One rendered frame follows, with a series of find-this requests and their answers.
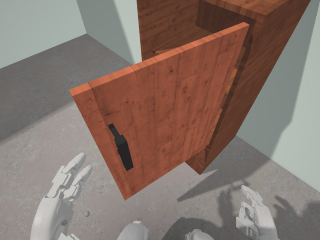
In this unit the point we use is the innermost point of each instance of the cupboard door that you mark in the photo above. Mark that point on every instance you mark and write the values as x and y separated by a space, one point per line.
164 106

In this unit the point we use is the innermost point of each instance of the right robot hand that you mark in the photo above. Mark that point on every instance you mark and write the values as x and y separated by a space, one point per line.
260 220

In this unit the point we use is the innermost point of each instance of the handle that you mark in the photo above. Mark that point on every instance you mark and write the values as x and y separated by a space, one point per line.
123 148

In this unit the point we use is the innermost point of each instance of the left robot hand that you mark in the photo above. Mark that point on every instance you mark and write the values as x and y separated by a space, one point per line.
57 205

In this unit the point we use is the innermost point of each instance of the robot left thigh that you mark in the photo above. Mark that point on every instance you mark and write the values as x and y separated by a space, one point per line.
134 231

